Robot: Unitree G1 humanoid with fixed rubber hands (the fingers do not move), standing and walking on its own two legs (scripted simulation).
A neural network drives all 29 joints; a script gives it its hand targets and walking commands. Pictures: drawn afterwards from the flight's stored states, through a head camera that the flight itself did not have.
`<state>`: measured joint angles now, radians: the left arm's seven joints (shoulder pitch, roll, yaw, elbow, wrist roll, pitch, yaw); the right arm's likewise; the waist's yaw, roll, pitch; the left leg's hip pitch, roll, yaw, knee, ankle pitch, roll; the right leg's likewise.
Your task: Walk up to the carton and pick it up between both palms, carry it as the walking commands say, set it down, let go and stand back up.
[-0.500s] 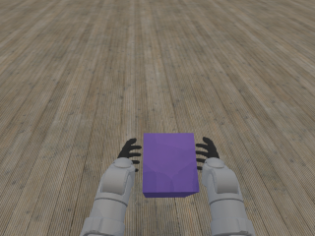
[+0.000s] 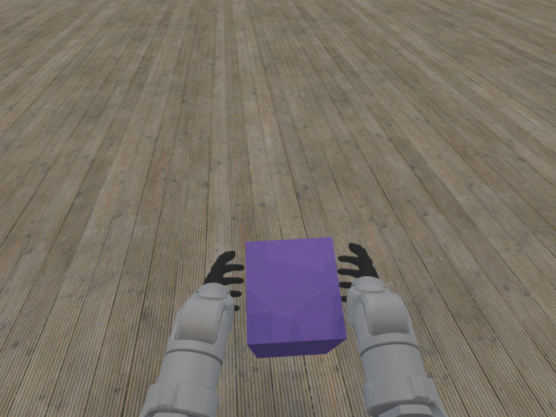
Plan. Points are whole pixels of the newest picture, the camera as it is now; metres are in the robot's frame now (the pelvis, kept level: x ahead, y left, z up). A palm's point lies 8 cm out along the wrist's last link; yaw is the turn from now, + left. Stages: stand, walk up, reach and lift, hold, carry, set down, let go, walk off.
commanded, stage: carry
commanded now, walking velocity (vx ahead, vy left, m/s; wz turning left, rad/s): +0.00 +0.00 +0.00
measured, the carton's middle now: (290, 304) +0.37 -0.02 -0.07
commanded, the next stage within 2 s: none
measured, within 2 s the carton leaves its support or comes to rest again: neither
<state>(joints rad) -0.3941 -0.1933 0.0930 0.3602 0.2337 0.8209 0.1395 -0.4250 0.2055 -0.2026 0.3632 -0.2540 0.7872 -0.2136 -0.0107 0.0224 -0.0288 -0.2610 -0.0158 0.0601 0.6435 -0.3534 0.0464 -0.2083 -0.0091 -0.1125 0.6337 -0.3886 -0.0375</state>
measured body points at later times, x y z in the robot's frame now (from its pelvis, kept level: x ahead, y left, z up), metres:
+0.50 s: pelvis -0.04 -0.02 +0.01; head -0.10 -0.02 +0.45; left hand +0.27 +0.08 +0.05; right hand +0.27 -0.15 +0.05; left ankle +0.00 +0.09 -0.72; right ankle -0.03 -0.09 -0.72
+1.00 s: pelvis -0.08 -0.02 +0.01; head -0.11 -0.03 +0.46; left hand +0.24 +0.08 +0.04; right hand +0.24 -0.15 +0.04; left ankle +0.00 +0.09 -0.72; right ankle -0.03 -0.09 -0.72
